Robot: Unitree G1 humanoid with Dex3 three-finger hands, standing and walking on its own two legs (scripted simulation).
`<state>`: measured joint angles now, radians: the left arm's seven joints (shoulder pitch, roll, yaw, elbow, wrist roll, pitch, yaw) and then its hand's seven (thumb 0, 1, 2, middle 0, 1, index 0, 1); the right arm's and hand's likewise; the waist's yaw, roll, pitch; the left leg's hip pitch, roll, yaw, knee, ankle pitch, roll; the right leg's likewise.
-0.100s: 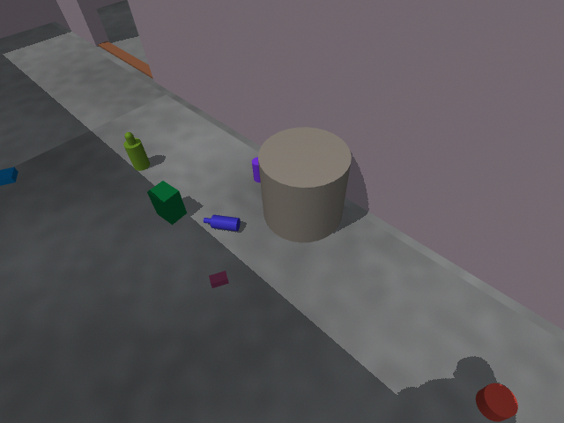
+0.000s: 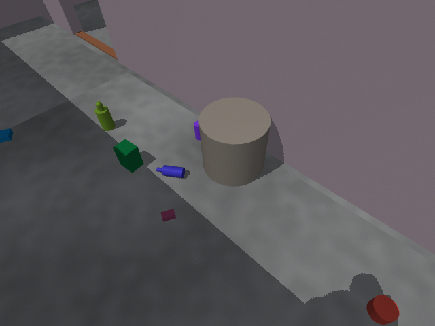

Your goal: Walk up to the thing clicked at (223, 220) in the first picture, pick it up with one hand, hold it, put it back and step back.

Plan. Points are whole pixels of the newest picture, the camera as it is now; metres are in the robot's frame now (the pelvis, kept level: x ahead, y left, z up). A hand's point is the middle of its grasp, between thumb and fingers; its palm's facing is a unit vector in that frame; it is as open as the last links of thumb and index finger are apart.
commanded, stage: stand
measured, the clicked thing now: (170, 171) +1.07 +0.31 -0.75
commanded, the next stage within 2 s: walk up in 1.02 s
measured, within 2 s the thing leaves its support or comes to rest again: neither
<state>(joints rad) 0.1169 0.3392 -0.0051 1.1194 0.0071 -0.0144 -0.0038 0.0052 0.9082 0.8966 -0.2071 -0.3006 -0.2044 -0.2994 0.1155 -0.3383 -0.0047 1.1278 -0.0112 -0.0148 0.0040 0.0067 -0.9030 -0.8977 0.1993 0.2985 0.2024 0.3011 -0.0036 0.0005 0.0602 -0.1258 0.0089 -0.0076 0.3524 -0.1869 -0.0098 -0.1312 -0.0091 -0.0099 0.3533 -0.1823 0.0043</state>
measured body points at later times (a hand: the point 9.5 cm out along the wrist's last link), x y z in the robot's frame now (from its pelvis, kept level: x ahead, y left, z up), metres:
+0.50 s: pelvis +0.01 +0.00 +0.00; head +0.01 +0.00 +0.45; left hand +0.09 +0.29 -0.13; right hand +0.09 -0.30 -0.13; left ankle +0.00 +0.13 -0.75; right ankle +0.01 -0.12 -0.75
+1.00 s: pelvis +0.01 +0.00 +0.00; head +0.02 +0.00 +0.45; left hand +0.08 +0.30 -0.13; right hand +0.08 -0.30 -0.13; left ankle +0.00 +0.13 -0.75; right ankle +0.01 -0.12 -0.75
